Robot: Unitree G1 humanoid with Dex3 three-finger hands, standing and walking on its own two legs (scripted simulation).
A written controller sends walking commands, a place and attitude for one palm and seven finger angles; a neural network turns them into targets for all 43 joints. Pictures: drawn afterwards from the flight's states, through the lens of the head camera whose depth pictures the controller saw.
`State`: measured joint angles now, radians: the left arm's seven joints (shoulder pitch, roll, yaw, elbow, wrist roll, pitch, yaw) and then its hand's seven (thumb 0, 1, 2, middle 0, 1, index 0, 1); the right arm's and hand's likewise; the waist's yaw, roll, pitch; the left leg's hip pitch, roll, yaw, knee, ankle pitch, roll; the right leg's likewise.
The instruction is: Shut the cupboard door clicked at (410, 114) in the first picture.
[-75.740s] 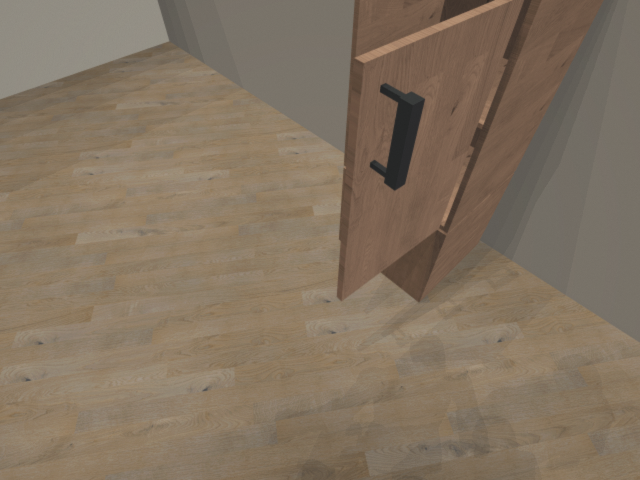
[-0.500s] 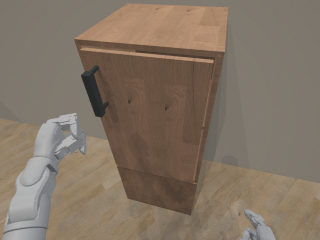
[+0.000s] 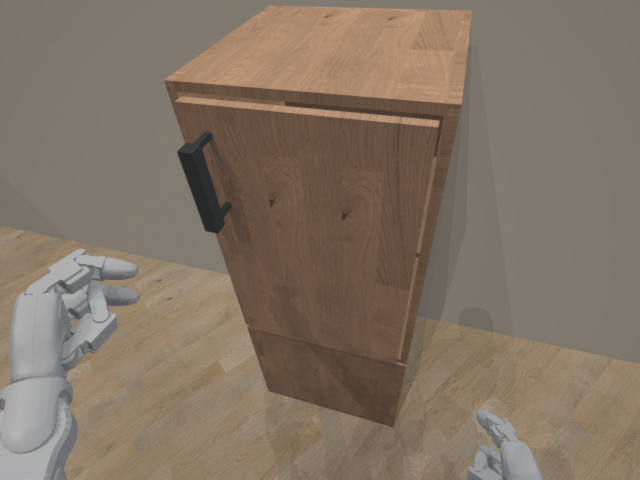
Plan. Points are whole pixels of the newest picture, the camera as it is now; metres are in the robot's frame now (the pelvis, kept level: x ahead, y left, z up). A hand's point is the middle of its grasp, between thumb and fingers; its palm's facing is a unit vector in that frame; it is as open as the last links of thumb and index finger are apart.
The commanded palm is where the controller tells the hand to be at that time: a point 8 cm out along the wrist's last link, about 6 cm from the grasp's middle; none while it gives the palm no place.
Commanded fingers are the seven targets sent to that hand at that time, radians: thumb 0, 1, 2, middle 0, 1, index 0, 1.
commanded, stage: draw the hand back to the body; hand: left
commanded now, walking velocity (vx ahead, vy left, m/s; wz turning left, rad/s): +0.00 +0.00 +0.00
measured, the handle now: (210, 183) +0.50 +0.24 +0.12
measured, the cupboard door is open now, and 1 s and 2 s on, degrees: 0 0 0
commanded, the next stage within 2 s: step back with the hand held close in 0.66 s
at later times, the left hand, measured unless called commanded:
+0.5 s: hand (71, 334) +0.21 +0.28 +0.15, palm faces +0.47 -0.79 -0.38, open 7.2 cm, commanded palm +0.16 +0.31 +0.17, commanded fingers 0.00 0.90 0.90 -0.20 -0.30 -0.20 -0.30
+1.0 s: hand (64, 337) +0.20 +0.28 +0.15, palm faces +0.40 -0.79 -0.47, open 7.4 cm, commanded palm +0.15 +0.32 +0.17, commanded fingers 0.00 0.90 0.90 -0.20 -0.30 -0.20 -0.30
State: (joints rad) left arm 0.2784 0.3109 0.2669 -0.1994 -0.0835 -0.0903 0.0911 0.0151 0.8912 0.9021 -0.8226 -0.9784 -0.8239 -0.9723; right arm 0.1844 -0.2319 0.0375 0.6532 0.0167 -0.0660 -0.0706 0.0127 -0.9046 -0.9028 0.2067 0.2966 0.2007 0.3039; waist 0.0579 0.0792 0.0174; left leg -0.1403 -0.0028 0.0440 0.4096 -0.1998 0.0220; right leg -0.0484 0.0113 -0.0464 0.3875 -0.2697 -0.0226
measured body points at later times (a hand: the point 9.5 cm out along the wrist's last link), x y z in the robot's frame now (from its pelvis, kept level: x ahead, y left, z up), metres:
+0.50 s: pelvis +0.02 +0.01 +0.00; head +0.00 -0.02 +0.45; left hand +0.17 +0.32 +0.17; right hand +0.22 -0.21 -0.09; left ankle +0.02 +0.11 -0.74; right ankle -0.03 -0.10 -0.74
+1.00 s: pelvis +0.00 +0.02 +0.00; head +0.00 +0.00 +0.45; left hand +0.17 +0.32 +0.18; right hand +0.19 -0.22 -0.09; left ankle +0.02 +0.11 -0.74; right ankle -0.03 -0.10 -0.74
